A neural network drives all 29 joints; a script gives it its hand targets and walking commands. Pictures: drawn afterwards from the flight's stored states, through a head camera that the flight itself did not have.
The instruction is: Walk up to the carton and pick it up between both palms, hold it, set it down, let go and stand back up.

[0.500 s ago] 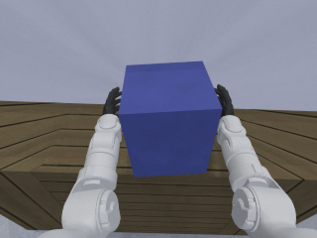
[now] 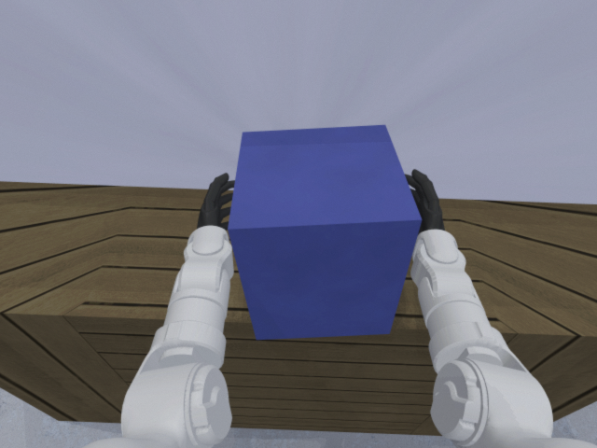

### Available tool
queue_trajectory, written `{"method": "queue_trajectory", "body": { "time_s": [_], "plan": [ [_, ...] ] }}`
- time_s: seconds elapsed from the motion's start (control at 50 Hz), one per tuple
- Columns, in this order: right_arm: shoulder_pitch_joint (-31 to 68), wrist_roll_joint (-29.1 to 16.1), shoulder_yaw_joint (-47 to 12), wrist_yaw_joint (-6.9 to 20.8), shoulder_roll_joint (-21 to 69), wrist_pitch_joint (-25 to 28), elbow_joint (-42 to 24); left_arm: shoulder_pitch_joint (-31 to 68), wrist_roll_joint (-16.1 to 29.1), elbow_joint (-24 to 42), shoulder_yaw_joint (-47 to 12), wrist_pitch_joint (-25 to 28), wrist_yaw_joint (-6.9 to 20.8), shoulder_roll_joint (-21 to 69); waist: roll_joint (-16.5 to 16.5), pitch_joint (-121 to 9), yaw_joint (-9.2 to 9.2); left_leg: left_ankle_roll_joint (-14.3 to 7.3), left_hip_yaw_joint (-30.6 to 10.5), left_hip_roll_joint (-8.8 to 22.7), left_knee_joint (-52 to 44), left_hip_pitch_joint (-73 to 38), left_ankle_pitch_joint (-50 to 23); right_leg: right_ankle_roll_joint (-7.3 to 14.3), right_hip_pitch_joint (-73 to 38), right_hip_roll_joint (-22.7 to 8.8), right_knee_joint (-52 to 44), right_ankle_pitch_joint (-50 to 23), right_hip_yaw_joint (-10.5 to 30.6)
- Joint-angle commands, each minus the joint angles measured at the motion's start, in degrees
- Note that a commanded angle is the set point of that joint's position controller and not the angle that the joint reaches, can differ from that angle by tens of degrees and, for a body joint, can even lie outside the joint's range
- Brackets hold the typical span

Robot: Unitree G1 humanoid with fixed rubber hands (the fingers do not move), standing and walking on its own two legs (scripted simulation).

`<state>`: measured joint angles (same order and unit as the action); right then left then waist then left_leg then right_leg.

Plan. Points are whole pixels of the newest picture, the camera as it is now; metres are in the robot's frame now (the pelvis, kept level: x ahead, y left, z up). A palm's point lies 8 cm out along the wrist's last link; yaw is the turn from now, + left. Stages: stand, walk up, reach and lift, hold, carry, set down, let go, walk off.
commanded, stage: set down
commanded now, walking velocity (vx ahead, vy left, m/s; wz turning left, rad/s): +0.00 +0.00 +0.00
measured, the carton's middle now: (318, 236) +0.40 -0.01 +0.06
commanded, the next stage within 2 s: none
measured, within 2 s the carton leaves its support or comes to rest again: rests again in 0.18 s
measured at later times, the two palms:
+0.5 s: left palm (218, 228) +0.39 +0.14 +0.08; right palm (429, 237) +0.38 -0.17 +0.09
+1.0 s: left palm (220, 230) +0.40 +0.13 +0.08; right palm (430, 240) +0.38 -0.17 +0.08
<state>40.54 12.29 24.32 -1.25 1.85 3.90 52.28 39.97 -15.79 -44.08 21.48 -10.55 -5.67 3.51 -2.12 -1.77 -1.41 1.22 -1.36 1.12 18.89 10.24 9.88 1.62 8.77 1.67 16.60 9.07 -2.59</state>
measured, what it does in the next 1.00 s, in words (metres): stands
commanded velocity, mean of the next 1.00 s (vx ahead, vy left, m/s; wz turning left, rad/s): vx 0.00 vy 0.00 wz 0.00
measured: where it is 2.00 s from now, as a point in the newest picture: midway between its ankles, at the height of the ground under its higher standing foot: outside the picture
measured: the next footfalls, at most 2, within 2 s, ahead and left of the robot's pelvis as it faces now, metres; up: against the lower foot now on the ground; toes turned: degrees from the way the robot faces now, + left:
none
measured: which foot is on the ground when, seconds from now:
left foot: down 0.00-1.00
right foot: down 0.00-1.00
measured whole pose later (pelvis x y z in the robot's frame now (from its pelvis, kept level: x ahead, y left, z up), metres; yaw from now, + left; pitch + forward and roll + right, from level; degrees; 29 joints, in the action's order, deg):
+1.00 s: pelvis +0.00 +0.00 +0.00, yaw -2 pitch -1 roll +0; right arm 36.4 18.1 30.1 1.7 5.2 9.6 45.6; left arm 38.4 -21.6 -38.4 27.0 -4.9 -2.0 8.3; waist -2.5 3.6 -0.3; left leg 0.7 1.9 1.3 17.2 6.8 9.8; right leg 1.4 7.0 1.1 17.1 9.7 -2.2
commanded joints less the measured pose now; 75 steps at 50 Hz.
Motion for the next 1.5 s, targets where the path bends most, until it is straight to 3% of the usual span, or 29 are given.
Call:
{"method": "queue_trajectory", "body": {
  "time_s": [0.0, 0.34, 0.52, 0.92, 1.16, 1.26, 1.32, 1.36, 1.4, 1.48],
  "plan": [
    [41.56, 1.46, -15.03, 7.8, 26.32, 4.27, -8.63, 40.4, 1.44, 6.29, -16.92, 4.05, 7.69, 30.01, 2.11, -31.89, -0.25, 1.91, 5.28, -1.56, -0.81, -6.09, -15.04, -4.08, -14.48, -0.66, 2.42, -25.0, -2.83],
    [36.79, 5.53, -11.82, 8.89, 25.12, 6.09, -8.73, 33.54, -2.49, 3.35, -11.62, 4.88, 8.93, 27.67, 0.67, -25.48, 1.27, 0.4, 6.86, -1.24, -2.92, -4.38, -10.83, -4.33, -14.37, -1.36, 1.63, -20.09, -2.82],
    [33.63, 7.17, -10.69, 9.48, 24.17, 6.75, -8.47, 29.95, -3.85, 2.95, -10.51, 5.07, 9.07, 27.66, 0.34, -23.08, 1.41, 0.56, 7.26, -0.82, -2.4, -6.41, -12.4, -4.25, -12.63, -1.01, 1.18, -18.65, -3.28],
    [25.27, 8.33, -9.87, 9.44, 22.81, 6.43, -8.04, 23.19, -6.0, 4.71, -8.75, 5.34, 9.57, 25.41, 0.79, -17.0, 1.69, -0.41, 7.78, -0.72, -3.26, -5.93, -10.25, -4.44, -12.1, -1.33, 0.9, -16.76, -2.97],
    [21.86, 8.3, -7.88, 8.82, 16.87, 6.21, -7.65, 21.08, -6.25, 5.12, -6.83, 6.46, 8.45, 20.34, 0.95, -15.95, 1.93, -0.23, 8.09, -0.74, -2.68, -6.96, -10.61, -4.32, -9.96, -0.81, 0.74, -15.0, -2.77],
    [20.63, 6.31, -6.06, 6.99, 10.41, 6.0, -5.91, 20.93, -5.97, 5.44, -4.38, 7.32, 5.88, 13.66, 1.15, -15.04, 2.4, -0.23, 8.29, -0.83, -2.1, -6.59, -11.1, -4.19, -8.38, -0.42, 0.5, -14.16, -2.21],
    [21.77, 2.71, -6.44, 4.83, 2.79, 6.32, -5.61, 22.1, -3.15, 5.71, -4.85, 8.56, 3.15, 6.88, 1.25, -19.04, 2.39, -0.09, 8.03, -0.95, -0.9, -5.46, -12.89, -4.05, -7.51, -0.1, 1.32, -16.46, -1.35],
    [23.83, -0.71, -8.4, 2.99, 0.4, 6.76, -4.11, 24.03, -0.7, 5.08, -6.49, 9.95, 0.78, 3.74, 1.49, -21.79, 2.78, -0.07, 7.89, -0.96, 0.23, -3.52, -13.74, -3.89, -6.87, 0.09, 1.88, -17.75, -0.64],
    [25.61, -5.91, -10.36, 0.79, -7.66, 7.21, -3.64, 25.56, 2.88, 4.14, -7.63, 11.36, -1.99, -3.8, 2.6, -27.11, 3.83, 0.4, 7.67, -0.8, 1.91, -1.53, -14.89, -3.28, -6.09, 0.44, 3.09, -19.56, 0.39],
    [30.81, -16.73, -17.84, -2.28, -13.61, 7.66, -2.28, 29.15, 10.63, 1.27, -12.18, 13.51, -5.2, -7.46, 4.2, -39.35, 4.51, 1.93, 6.52, -0.32, 7.41, 0.68, -21.94, -2.09, -5.14, 1.25, 6.79, -27.84, 1.4]
  ]
}}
